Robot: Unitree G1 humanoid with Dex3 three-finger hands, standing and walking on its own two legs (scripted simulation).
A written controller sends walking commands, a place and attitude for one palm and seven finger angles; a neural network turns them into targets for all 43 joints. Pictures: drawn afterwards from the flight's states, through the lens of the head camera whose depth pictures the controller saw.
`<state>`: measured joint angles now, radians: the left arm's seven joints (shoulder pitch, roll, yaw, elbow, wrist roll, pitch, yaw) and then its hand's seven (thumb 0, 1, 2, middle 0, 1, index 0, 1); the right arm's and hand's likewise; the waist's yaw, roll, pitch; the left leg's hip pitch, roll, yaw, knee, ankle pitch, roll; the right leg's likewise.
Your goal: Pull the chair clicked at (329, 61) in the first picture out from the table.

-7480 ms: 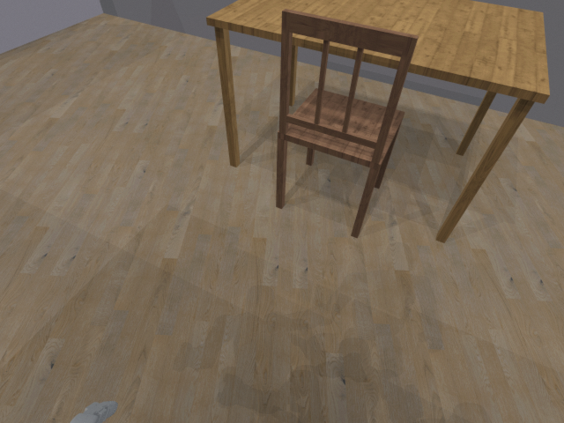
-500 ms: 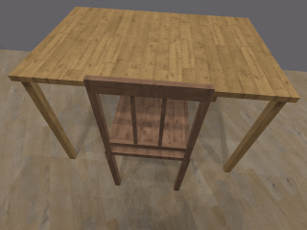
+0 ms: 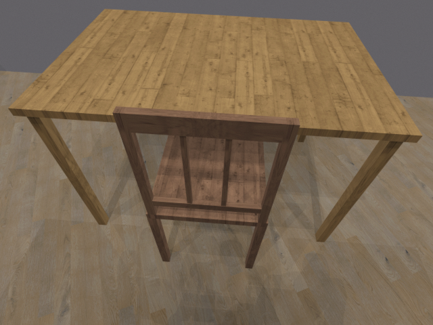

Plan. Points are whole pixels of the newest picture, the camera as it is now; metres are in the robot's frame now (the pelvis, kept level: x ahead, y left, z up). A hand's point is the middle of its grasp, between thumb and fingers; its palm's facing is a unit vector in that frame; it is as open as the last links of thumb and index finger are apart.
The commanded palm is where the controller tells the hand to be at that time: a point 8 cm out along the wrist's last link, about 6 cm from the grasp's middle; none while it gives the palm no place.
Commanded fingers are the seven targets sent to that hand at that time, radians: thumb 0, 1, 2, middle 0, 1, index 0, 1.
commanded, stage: shuffle to correct the standing spot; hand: left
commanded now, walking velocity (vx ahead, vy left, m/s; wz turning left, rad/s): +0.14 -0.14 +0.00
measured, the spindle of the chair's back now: (187, 172) +0.51 +0.11 -0.10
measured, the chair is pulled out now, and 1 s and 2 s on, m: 0.00 0.00 0.00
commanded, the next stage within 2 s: come to a stop and stand still in 0.24 s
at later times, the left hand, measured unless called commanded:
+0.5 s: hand out of the picture +0.02 +0.09 -0.18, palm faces +0.07 -0.99 -0.15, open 7.4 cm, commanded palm none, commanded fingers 0.00 0.90 0.90 -0.20 -0.30 -0.20 -0.30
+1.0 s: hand out of the picture +0.11 +0.15 -0.18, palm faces +0.00 -0.96 -0.29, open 7.4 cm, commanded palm none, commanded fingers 0.00 0.90 0.90 -0.20 -0.30 -0.20 -0.30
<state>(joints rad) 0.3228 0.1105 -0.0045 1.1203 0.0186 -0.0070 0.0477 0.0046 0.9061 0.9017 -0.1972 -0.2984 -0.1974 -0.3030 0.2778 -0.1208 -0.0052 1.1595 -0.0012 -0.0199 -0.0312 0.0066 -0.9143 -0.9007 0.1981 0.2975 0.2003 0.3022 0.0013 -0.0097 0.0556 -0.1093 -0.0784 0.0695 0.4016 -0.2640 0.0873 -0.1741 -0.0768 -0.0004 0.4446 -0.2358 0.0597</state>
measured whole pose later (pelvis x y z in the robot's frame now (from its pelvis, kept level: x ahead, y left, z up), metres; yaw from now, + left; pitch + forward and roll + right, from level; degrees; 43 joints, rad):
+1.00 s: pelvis +0.05 -0.05 -0.02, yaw -1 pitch -2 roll +0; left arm 0.29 0.21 0.02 0.92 0.02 -0.01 0.06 0.01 0.91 0.90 -0.20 -0.30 -0.20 -0.30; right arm 0.19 -0.19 -0.03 0.94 -0.01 0.02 -0.01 0.01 -0.91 -0.90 0.20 0.30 0.20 0.30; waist -0.01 0.01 0.06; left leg -0.32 -0.01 0.06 0.62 -0.27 0.03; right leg -0.17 -0.01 -0.04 0.62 -0.41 -0.02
